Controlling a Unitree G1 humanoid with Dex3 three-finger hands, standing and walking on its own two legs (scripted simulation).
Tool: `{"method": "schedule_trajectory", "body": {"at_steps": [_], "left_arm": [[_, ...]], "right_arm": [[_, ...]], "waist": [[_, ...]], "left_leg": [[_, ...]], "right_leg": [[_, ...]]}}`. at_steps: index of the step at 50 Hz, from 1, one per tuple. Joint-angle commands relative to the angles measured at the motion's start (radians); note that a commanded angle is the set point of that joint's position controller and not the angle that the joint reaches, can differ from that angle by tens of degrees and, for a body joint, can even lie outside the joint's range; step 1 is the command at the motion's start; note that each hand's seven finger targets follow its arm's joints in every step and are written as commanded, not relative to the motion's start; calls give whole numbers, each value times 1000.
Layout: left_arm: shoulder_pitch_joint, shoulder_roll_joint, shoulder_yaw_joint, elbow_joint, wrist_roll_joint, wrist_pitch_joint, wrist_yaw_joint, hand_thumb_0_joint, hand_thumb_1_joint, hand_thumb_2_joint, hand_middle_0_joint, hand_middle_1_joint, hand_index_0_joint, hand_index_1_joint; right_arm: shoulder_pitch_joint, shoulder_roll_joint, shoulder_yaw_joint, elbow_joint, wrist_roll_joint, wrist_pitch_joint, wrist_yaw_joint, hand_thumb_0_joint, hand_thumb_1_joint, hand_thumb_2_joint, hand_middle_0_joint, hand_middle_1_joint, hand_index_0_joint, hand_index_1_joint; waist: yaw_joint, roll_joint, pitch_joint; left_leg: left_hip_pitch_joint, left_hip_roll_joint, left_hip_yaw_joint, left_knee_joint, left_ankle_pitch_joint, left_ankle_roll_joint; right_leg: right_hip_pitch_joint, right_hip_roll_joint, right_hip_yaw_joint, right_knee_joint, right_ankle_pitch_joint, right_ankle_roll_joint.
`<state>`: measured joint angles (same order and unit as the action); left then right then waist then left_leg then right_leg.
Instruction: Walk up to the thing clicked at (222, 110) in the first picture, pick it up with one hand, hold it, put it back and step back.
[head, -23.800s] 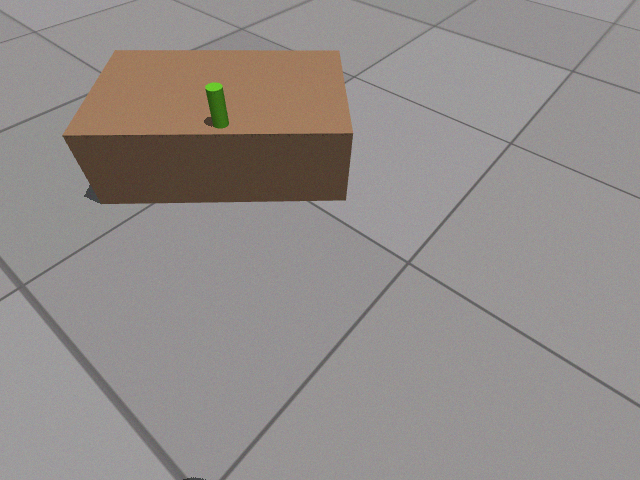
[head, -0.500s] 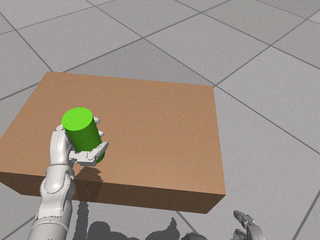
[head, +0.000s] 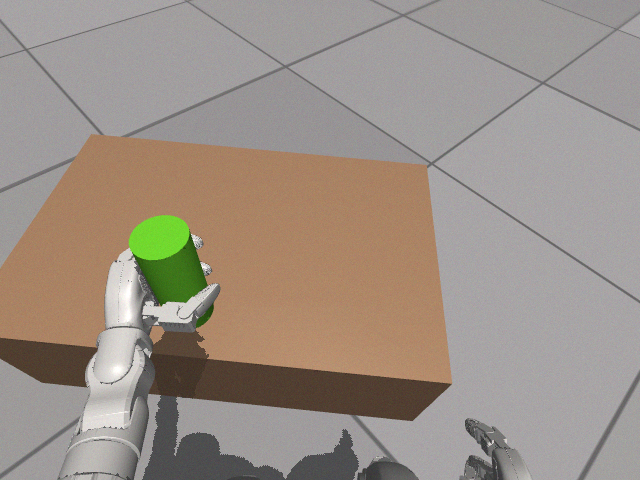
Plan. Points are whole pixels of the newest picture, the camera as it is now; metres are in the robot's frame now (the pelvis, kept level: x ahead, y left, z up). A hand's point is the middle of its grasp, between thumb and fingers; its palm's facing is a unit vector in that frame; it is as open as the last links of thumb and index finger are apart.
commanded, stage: crouch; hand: left
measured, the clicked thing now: (177, 277) +0.33 +0.17 +0.06
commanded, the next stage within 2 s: lower in 1.18 s
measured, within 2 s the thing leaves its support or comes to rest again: neither
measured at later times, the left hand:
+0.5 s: hand (203, 295) +0.40 +0.19 -0.11, palm faces +0.08 -1.00 -0.02, open 8.5 cm
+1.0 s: hand (209, 301) +0.43 +0.19 -0.18, palm faces +0.09 -1.00 -0.01, open 8.5 cm
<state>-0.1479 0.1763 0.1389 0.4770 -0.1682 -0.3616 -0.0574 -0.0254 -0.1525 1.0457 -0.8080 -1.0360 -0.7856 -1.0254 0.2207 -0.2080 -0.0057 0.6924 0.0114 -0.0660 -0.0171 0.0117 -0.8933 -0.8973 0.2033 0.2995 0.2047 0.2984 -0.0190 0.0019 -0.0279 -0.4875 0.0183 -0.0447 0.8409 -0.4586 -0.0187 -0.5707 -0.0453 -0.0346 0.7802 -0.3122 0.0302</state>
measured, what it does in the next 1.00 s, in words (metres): lowers itself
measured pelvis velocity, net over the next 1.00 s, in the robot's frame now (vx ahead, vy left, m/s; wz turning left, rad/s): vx -0.05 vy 0.01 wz -0.01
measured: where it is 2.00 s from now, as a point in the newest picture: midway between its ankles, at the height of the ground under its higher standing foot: outside the picture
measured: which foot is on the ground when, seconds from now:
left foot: down 0.00-1.00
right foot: down 0.00-1.00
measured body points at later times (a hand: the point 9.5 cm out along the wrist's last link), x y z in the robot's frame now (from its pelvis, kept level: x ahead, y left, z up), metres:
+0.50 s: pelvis -0.04 +0.00 -0.12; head +0.12 +0.02 +0.30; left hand +0.39 +0.24 -0.11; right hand +0.05 -0.26 -0.25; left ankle -0.02 +0.13 -0.70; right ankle +0.05 -0.14 -0.70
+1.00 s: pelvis -0.05 +0.01 -0.17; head +0.13 +0.04 +0.23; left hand +0.42 +0.25 -0.18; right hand +0.02 -0.26 -0.29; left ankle -0.02 +0.13 -0.70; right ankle +0.05 -0.14 -0.70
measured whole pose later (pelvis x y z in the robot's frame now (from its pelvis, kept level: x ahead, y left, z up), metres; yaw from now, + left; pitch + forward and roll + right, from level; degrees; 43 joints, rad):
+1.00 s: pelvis -0.05 +0.01 -0.17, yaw -1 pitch +32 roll -3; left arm -0.71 0.37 0.35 1.01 -0.11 -0.59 -0.13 -0.02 -0.19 1.10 -0.82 -1.05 -0.80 -1.04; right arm 0.21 -0.26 0.02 0.70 -0.04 -0.04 0.02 0.01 -0.92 -0.90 0.20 0.30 0.20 0.30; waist -0.14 0.00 -0.17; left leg -1.54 -0.01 -0.09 1.67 -0.69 -0.02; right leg -1.61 -0.07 -0.03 1.55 -0.49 0.03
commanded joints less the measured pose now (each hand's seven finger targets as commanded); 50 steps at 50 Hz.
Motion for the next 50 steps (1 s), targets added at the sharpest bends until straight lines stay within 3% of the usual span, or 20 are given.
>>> {"method": "schedule_trajectory", "body": {"at_steps": [1, 3, 5, 6, 8, 10, 13, 15, 16, 18, 21, 22, 24, 26, 29, 31, 34, 44, 49, 50], "left_arm": [[-380, 123, 66, -141, -13, -119, -14, 0, 396, 1253, -1346, -1414, -1362, -1407], [-365, 138, 98, -46, -11, -149, -18, 0, 369, 1257, -1340, -1416, -1357, -1410], [-430, 134, 90, -12, -11, -190, -28, 0, 381, 1258, -1335, -1411, -1351, -1406], [-431, 156, 118, 29, -13, -213, -36, 0, 382, 1253, -1342, -1418, -1358, -1412], [-497, 176, 122, 73, -8, -261, -56, 0, 376, 1256, -1332, -1410, -1346, -1406], [-598, 265, 173, 54, -3, -314, -73, 0, 365, 1251, -1337, -1412, -1349, -1410], [-685, 265, 165, 99, -10, -364, -97, 0, 314, 1240, -1340, -1408, -1350, -1409], [-727, 296, 195, 149, -18, -374, -97, 0, 308, 1235, -1328, -1398, -1334, -1402], [-760, 267, 170, 166, -25, -376, -104, 0, 288, 1225, -1333, -1395, -1340, -1398], [-811, 300, 185, 176, -15, -372, -105, 0, 275, 1224, -1323, -1379, -1325, -1386], [-826, 330, 194, 248, 10, -345, -103, 0, 275, 1229, -1322, -1379, -1323, -1388], [-813, 312, 181, 275, 15, -334, -101, 0, 295, 1229, -1334, -1382, -1334, -1391], [-827, 340, 226, 268, 8, -326, -92, 0, 261, 1226, -1354, -1397, -1356, -1404], [-859, 347, 233, 270, 5, -317, -90, 0, 290, 1238, -1367, -1414, -1372, -1417], [-837, 369, 272, 318, 15, -313, -71, 0, 332, 1254, -1381, -1433, -1390, -1433], [-874, 373, 276, 307, 15, -319, -64, 0, 323, 1261, -1386, -1447, -1399, -1445], [-870, 398, 282, 330, 35, -327, -62, 0, 345, 1261, -1383, -1440, -1396, -1437], [-987, 402, 238, 272, 52, -331, -72, 0, 322, 1255, -1360, -1411, -1364, -1416], [-1004, 376, 223, 271, 46, -316, -62, 0, 297, 1266, -1357, -1412, -1360, -1420], [-973, 378, 236, 302, 43, -309, -57, 0, 285, 1256, -1355, -1405, -1357, -1413]], "right_arm": [[-20, -145, -58, -106, -10, -46, -1, 0, -882, -897, 201, 300, 201, 300], [-13, -146, -60, -100, -16, -45, 3, 0, -877, -895, 201, 300, 201, 300], [-2, -148, -60, -94, -20, -49, 10, 0, -883, -897, 201, 300, 201, 300], [-2, -147, -58, -92, -23, -51, 11, 0, -886, -897, 201, 300, 201, 300], [20, -149, -56, -89, -31, -52, 17, 0, -884, -898, 201, 300, 201, 300], [33, -175, -63, -102, -37, -51, 18, 0, -894, -900, 201, 300, 201, 300], [50, -167, -43, -111, -48, -49, 26, 0, -905, -903, 201, 300, 201, 300], [56, -185, -46, -118, -45, -41, 22, 0, -907, -904, 201, 300, 201, 300], [64, -184, -43, -111, -45, -40, 21, 0, -910, -904, 200, 300, 201, 300], [82, -195, -43, -104, -49, -36, 20, 0, -908, -904, 200, 300, 201, 300], [107, -221, -56, -84, -50, -21, 14, 0, -906, -904, 200, 300, 201, 300], [112, -214, -50, -77, -51, -17, 14, 0, -909, -904, 201, 300, 201, 300], [125, -220, -52, -70, -48, -9, 16, 0, -916, -905, 200, 300, 201, 300], [123, -224, -53, -66, -45, -1, 16, 0, -914, -904, 200, 300, 201, 300], [123, -216, -47, -52, -44, 3, 18, 0, -908, -903, 200, 300, 201, 300], [114, -203, -42, -52, -46, 3, 19, 0, -909, -903, 201, 300, 201, 300], [108, -206, -37, -49, -48, 6, 22, 0, -905, -902, 201, 300, 201, 300], [133, -227, -33, -42, -57, 8, 29, 0, -918, -907, 200, 300, 200, 300], [145, -232, -33, -39, -56, 7, 31, 0, -922, -909, 200, 300, 201, 300], [135, -232, -32, -39, -54, 8, 30, 0, -922, -909, 200, 300, 200, 300]], "waist": [[-30, -27, -220], [-28, -34, -245], [-44, -29, -268], [-39, -13, -287], [-49, 10, -352], [-47, 64, -466], [-57, 98, -570], [-56, 93, -612], [-63, 112, -608], [-62, 139, -688], [-70, 124, -723], [-71, 107, -703], [-68, 86, -746], [-79, 69, -739], [-85, 16, -702], [-106, -10, -684], [-101, 45, -655], [-114, 190, -772], [-128, 182, -781], [-113, 169, -770]], "left_leg": [[-85, -21, 27, -97, 162, 25], [-133, -26, 32, -48, 158, 26], [-192, -28, 30, 6, 153, 25], [-231, -32, 33, 45, 153, 23], [-289, -31, 27, 111, 171, 16], [-328, -32, 20, 185, 192, 10], [-424, -38, 11, 286, 188, 8], [-485, -44, 14, 318, 114, 13], [-494, -42, 8, 319, 104, 8], [-493, -41, 8, 353, 132, 6], [-515, -39, 8, 392, 167, 7], [-562, -41, 10, 399, 156, 9], [-580, -41, 4, 418, 172, 10], [-602, -41, 1, 435, 155, 15], [-711, -43, 12, 476, 90, 26], [-782, -44, 17, 501, 12, 37], [-791, -46, 16, 510, 0, 33], [-710, -38, -2, 560, 73, 12], [-729, -39, -13, 584, 85, 10], [-730, -39, -15, 586, 88, 11]], "right_leg": [[124, 28, -12, -56, 126, -34], [97, 26, -7, -18, 128, -33], [40, 22, 0, 39, 133, -36], [16, 18, 5, 73, 137, -35], [-58, 17, 8, 153, 148, -42], [-116, 15, 10, 239, 154, -50], [-225, 15, 11, 349, 145, -57], [-247, 13, 19, 375, 89, -55], [-283, 15, 12, 393, 70, -58], [-308, 13, 17, 419, 81, -62], [-339, 18, 11, 452, 109, -68], [-322, 18, 12, 457, 106, -67], [-322, 18, 6, 479, 121, -71], [-350, 20, 3, 490, 104, -69], [-349, 17, 12, 505, 68, -63], [-345, 14, 35, 496, 9, -54], [-430, 13, 28, 526, -23, -62], [-573, 19, -1, 617, 10, -81], [-610, 16, -13, 650, 12, -81], [-620, 17, -13, 652, 12, -82]]}}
